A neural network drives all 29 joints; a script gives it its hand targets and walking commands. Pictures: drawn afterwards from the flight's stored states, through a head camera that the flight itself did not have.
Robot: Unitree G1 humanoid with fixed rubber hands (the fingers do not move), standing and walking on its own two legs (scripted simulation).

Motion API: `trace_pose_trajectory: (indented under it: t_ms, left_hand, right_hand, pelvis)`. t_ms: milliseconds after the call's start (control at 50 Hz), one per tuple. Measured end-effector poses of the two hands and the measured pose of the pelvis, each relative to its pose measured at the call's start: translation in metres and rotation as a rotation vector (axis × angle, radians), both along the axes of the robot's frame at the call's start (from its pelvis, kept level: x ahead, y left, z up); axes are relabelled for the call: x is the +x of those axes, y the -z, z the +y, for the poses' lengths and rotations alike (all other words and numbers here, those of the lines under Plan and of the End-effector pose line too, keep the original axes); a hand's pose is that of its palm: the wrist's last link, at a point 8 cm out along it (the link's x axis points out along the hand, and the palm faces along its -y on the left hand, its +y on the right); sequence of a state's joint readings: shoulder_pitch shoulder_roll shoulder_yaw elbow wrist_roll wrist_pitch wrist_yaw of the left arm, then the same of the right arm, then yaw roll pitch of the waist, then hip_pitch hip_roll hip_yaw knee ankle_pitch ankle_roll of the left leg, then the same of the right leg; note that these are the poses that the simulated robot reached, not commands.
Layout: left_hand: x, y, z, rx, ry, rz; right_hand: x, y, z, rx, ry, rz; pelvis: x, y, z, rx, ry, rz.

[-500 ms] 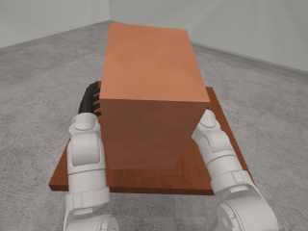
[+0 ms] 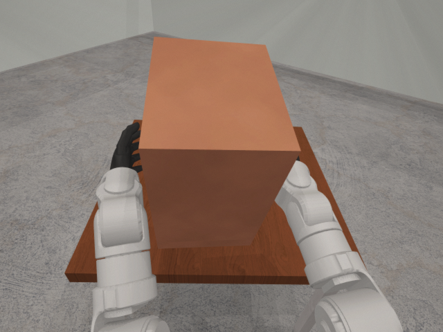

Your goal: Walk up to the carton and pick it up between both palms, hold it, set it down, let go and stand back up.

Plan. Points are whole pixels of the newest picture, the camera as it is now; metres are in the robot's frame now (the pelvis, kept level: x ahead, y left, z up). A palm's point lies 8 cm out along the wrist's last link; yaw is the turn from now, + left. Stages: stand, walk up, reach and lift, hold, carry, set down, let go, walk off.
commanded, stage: hold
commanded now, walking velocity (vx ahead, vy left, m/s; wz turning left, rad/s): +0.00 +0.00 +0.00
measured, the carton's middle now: (208, 153) +0.37 +0.01 +0.18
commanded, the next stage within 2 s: none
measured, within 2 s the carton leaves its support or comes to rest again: neither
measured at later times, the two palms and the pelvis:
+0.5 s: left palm (123, 171) +0.33 +0.14 +0.18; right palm (286, 160) +0.34 -0.13 +0.19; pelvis -0.01 +0.00 +0.00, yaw +0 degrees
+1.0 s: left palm (124, 171) +0.34 +0.14 +0.18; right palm (286, 159) +0.34 -0.13 +0.19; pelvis -0.01 +0.00 +0.00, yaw +0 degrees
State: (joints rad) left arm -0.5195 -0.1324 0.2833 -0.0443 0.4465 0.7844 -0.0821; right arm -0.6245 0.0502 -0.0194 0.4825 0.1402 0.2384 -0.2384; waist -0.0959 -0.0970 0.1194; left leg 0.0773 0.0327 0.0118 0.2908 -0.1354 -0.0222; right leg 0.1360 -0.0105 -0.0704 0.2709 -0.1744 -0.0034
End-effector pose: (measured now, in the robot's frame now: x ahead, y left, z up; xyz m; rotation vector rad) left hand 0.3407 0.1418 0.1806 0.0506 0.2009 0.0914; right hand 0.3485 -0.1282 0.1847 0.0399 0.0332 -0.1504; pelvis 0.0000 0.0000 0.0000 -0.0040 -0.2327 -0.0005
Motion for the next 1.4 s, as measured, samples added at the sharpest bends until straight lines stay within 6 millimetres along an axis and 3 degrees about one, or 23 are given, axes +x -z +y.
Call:
trace_pose_trajectory:
  t_ms: [600, 1400]
  left_hand:
    - [-0.007, -0.002, 0.001, 0.006, 0.000, -0.002]
    - [-0.007, -0.002, 0.002, 0.006, 0.001, -0.020]
  right_hand:
    - [-0.007, -0.002, 0.001, 0.005, 0.003, -0.009]
    - [-0.006, -0.004, 0.002, 0.009, -0.001, -0.032]
  pelvis:
    - [-0.011, 0.000, 0.000, -0.001, -0.005, 0.004]
    - [-0.005, 0.000, 0.001, -0.003, -0.009, 0.001]
